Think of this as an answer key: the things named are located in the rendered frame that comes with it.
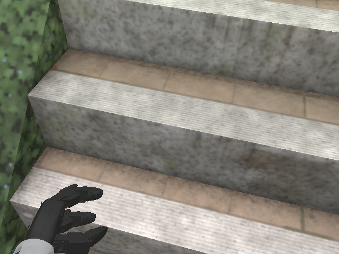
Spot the left robot hand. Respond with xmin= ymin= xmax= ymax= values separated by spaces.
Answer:
xmin=26 ymin=184 xmax=108 ymax=254

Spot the left robot forearm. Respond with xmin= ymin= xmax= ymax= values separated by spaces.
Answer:
xmin=13 ymin=239 xmax=54 ymax=254

